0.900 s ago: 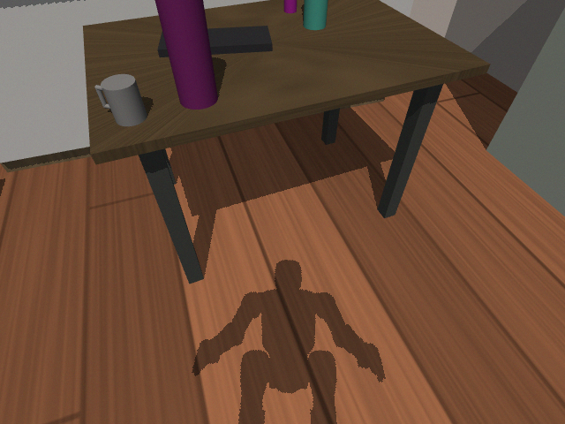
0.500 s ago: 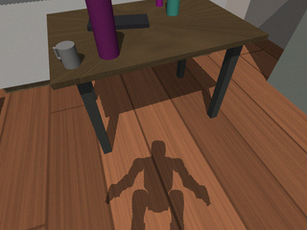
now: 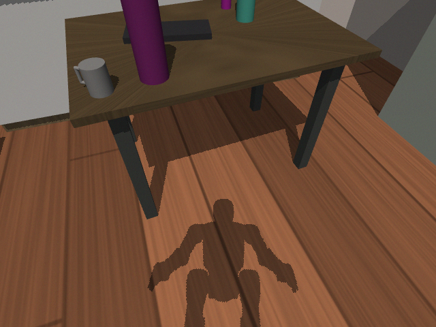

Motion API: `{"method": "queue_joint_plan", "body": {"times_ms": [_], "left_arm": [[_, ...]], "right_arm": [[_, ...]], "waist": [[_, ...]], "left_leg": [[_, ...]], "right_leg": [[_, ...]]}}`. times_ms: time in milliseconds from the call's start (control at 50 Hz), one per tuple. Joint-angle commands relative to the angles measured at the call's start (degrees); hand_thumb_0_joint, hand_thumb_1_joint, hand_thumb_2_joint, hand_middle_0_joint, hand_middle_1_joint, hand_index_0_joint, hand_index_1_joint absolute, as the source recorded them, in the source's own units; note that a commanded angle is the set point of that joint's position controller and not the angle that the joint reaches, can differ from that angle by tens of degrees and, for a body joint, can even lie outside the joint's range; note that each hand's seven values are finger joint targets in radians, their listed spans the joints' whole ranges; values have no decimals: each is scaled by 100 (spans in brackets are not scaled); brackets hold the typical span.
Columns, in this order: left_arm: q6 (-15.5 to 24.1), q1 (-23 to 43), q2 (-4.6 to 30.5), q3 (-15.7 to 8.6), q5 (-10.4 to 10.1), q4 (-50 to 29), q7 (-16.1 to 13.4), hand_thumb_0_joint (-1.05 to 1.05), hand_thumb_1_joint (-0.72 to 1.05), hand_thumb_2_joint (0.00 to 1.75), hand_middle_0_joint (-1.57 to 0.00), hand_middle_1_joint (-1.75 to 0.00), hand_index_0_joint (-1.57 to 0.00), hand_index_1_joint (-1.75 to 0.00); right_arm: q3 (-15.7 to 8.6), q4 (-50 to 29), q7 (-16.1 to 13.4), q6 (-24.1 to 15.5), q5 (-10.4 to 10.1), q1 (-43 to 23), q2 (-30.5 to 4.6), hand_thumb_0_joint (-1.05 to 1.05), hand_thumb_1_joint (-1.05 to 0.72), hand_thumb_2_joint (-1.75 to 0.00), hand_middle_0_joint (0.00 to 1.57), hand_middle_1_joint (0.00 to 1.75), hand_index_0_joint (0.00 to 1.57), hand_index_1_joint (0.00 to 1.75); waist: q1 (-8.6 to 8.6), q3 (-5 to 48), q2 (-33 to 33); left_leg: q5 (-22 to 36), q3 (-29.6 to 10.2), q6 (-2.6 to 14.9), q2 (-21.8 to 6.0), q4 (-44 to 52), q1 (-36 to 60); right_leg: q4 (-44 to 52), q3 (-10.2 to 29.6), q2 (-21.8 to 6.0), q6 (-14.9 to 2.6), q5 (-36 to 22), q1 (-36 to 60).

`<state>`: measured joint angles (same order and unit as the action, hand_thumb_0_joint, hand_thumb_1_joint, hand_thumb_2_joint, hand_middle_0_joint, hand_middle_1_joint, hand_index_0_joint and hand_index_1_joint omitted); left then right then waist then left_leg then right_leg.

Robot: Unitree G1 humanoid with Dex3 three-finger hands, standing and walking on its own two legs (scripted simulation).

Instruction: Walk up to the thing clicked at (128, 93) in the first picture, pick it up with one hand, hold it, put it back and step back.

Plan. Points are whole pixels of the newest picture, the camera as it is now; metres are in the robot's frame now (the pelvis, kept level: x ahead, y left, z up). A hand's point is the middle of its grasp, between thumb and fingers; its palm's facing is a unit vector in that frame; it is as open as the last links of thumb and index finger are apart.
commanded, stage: stand
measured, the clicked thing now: (92, 77) +0.82 +0.42 +0.02
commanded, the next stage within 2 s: walk up in 0.22 s
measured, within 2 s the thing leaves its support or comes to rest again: neither
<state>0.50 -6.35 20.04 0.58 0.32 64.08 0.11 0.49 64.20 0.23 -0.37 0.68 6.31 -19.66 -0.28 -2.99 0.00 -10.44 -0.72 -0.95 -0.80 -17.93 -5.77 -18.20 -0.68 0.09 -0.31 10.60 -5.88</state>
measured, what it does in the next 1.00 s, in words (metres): steps to the left, turning left: left foot, then right foot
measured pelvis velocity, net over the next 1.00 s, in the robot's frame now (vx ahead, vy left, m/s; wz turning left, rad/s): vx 0.07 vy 0.18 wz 0.40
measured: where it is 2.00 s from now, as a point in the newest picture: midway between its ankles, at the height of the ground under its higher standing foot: outside the picture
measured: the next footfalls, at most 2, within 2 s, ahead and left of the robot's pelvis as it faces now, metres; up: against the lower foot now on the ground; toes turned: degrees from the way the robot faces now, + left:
left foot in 0.54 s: +0.08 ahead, +0.27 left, +0.00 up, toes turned +14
right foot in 0.82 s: +0.17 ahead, +0.06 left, +0.00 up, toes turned +13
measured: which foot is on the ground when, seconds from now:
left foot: down 0.00-0.24, up 0.26-0.52, down 0.54-0.82, up 0.84-1.00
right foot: down 0.00-0.58, up 0.60-0.80, down 0.82-1.00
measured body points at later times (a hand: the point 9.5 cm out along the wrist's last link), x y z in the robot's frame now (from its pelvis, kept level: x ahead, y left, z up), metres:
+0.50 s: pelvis +0.00 +0.06 -0.02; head +0.04 +0.06 +0.43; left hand +0.02 +0.42 -0.12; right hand +0.13 -0.26 -0.13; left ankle +0.04 +0.24 -0.73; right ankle -0.01 -0.11 -0.75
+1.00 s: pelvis +0.07 +0.18 -0.02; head +0.11 +0.16 +0.42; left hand -0.05 +0.51 -0.09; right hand +0.28 -0.08 -0.16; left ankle +0.04 +0.33 -0.69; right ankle +0.13 +0.06 -0.75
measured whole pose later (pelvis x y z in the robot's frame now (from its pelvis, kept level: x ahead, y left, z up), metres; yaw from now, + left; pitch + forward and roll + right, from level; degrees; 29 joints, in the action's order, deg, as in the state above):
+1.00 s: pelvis +0.07 +0.18 -0.02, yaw +23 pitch -2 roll -1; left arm 5.4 -21.8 23.5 -3.1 1.8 50.0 -3.6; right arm -6.2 45.3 5.9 5.2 3.1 15.7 -25.5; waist -1.6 -4.6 7.3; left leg -21.0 -7.1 -0.7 1.1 -62.1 -28.8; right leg -34.0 -8.9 -5.7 1.3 17.9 -13.1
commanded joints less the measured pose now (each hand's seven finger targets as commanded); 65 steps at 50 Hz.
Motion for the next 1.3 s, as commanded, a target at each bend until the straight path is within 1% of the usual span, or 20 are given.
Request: {"method": "queue_joint_plan", "body": {"times_ms": [0, 180, 200, 260, 320, 380, 520, 560, 580, 640, 740, 780, 800, 820, 900, 1000, 1060, 1140, 1180, 1280], "left_arm": [[136, 197, 1213, -265, 9, -317, -67, 0, 90, 90, -20, -30, -20, -30], [146, 194, 1216, -268, 17, -330, -63, 0, 90, 90, -20, -30, -20, -30], [224, -567, 2184, -774, -55, -337, -241, 0, 90, 90, -20, -30, -20, -30], [261, -778, 2309, -972, 142, -801, -434, 0, 90, 90, -20, -30, -20, -30], [333, -89, 2003, -942, 185, -1241, -442, 0, 90, 90, -20, -30, -20, -30], [385, -294, 2110, -1006, 227, -1389, -424, 0, 90, 90, -20, -30, -20, -30], [252, -388, 2002, -956, 242, -1599, -349, 0, 90, 90, -20, -30, -20, -30], [260, -234, 1524, -774, 42, -1935, -313, 0, 90, 90, -20, -30, -20, -30], [306, -239, 1735, -786, 84, -1842, -345, 0, 90, 90, -20, -30, -20, -30], [355, -1108, 1839, -756, -91, -1402, -300, 0, 90, 90, -20, -30, -20, -30], [488, -1934, 1694, -797, 8, -1275, -372, 0, 90, 90, -20, -30, -20, -30], [565, -2808, 2257, -1027, 155, -1150, -492, 0, 90, 90, -20, -30, -20, -30], [571, -2455, 2741, -1111, 257, -1453, -558, 0, 90, 90, -20, -30, -20, -30], [538, -1833, 2889, -1107, 201, -1692, -607, 0, 90, 90, -20, -30, -20, -30], [685, -1218, 2061, -903, 139, -1905, -529, 0, 90, 90, -20, -30, -20, -30], [676, -1944, 2236, -985, 157, -1796, -445, 0, 90, 90, -20, -30, -20, -30], [628, -1793, 2316, -932, 156, -1994, -395, 0, 90, 90, -20, -30, -20, -30], [431, -1529, 1807, -672, 134, -2175, -336, 0, 90, 90, -20, -30, -20, -30], [338, -1389, 1756, -603, 35, -2289, -360, 0, 90, 90, -20, -30, -20, -30], [287, -1826, 1667, -632, 31, -1626, -231, 0, 90, 90, -20, -30, -20, -30]], "right_arm": [[-256, -323, -100, -147, -31, -193, -1238, 0, -90, -90, 20, 30, 20, 30], [-244, -344, -95, -150, -26, -193, -1215, 0, -90, -90, 20, 30, 20, 30], [-594, -884, 152, 91, 282, -154, -1715, 0, -90, -90, 20, 30, 20, 30], [-654, -1596, 388, 376, 468, -391, -1389, 0, -90, -90, 20, 30, 20, 30], [-849, -1671, 613, 461, 380, 318, -1486, 0, -90, -90, 20, 30, 20, 30], [-900, -1922, 725, 456, 373, 199, -1366, 0, -90, -90, 20, 30, 20, 30], [-1132, -1631, 685, 346, 280, 1431, -1584, 0, -90, -90, 20, 30, 20, 30], [-1266, -1806, 601, 290, 225, 1752, -2504, 0, -90, -90, 20, 30, 20, 30], [-1298, -1870, 572, 277, 156, 1567, -2677, 0, -90, -90, 20, 30, 20, 30], [-1076, -2244, 417, 294, 207, 731, -2080, 0, -90, -90, 20, 30, 20, 30], [-983, -2626, 477, 338, 248, 440, -1750, 0, -90, -90, 20, 30, 20, 30], [-823, -2857, 474, 388, 191, 347, -1161, 0, -90, -90, 20, 30, 20, 30], [-787, -2889, 433, 427, 229, 650, -987, 0, -90, -90, 20, 30, 20, 30], [-962, -2717, 375, 511, 273, 883, -1514, 0, -90, -90, 20, 30, 20, 30], [-1033, -2294, 477, 396, 226, 1241, -1652, 0, -90, -90, 20, 30, 20, 30], [-910, -2648, 587, 327, 191, 525, -1318, 0, -90, -90, 20, 30, 20, 30], [-933, -2702, 625, 270, 146, 258, -1341, 0, -90, -90, 20, 30, 20, 30], [-1173, -2020, 433, 166, 93, 1655, -1833, 0, -90, -90, 20, 30, 20, 30], [-1280, -2234, 302, 93, -46, 1685, -2694, 0, -90, -90, 20, 30, 20, 30], [-875, -2305, 49, -79, -108, 818, -1860, 0, -90, -90, 20, 30, 20, 30]], "waist": [[14, 500, 41], [10, 507, -6], [-307, 362, 441], [-426, 44, -315], [122, 27, -321], [-36, -67, -688], [578, 629, -3], [934, 214, 2527], [738, 31, 2048], [106, 15, 1271], [-200, 249, 931], [-762, 450, -463], [-514, 307, -794], [-256, 130, -199], [77, -393, -599], [-276, -110, -1079], [-250, 92, -1107], [627, 894, 489], [677, 955, 1885], [-46, 153, 731]], "left_leg": [[1020, -442, 203, -670, 174, 114], [1029, -449, 218, -664, 186, 121], [587, -491, 434, -160, -869, -1308], [-1859, -513, 231, -422, -3628, -2810], [-1315, -793, 84, -834, -3831, -2677], [-1133, -514, -23, -876, -3196, -2481], [-890, 486, 260, -79, -1678, 89], [-1842, -3308, 1338, -1337, 572, 159], [-2102, -3922, 1750, -1764, 727, -347], [-1722, -2206, 1545, -1141, -107, -664], [-480, -1559, 1429, -784, -887, -1590], [-1841, -1087, 770, 160, -2750, -3160], [-2276, -1054, 304, 755, -4192, -3697], [-2066, -1453, 227, 420, -4732, -3462], [-984, -1049, -3, -12, -4793, -3097], [-999, -467, 4, -177, -3634, -2935], [-1082, 11, 114, -238, -2737, -2066], [-447, 98, 466, 137, -1579, 464], [-1091, -3806, 1532, -1878, 59, 25], [861, -1943, 1380, -1250, -788, -968]], "right_leg": [[216, 552, -766, -160, -995, 127], [228, 546, -770, -134, -1036, 126], [-334, 461, -811, -256, -288, 1053], [563, 1923, -2993, -1498, -46, 401], [433, 921, -2364, -1261, 204, 155], [156, 289, -2175, -1186, -417, -11], [-2205, -783, -1283, -511, 1177, -1469], [-4526, -797, 115, -37, 3038, -3213], [-4930, -188, -211, -103, 2941, -3100], [-3955, -62, -690, -116, 2156, -2529], [-1613, -450, -188, -54, 956, -699], [-332, 965, -988, -94, 915, 976], [698, 3255, -2632, -495, 2412, 576], [1005, 3896, -3176, -888, 3448, -201], [203, 1168, -1995, -925, 540, -563], [-698, 49, -1886, -1087, -2174, 106], [-1028, -395, -1831, -1067, -2279, -319], [-3707, -882, -1334, -545, -62, -1880], [-5148, -225, -395, -222, 2721, -3168], [-4556, 211, -879, -225, 1572, -2524]]}}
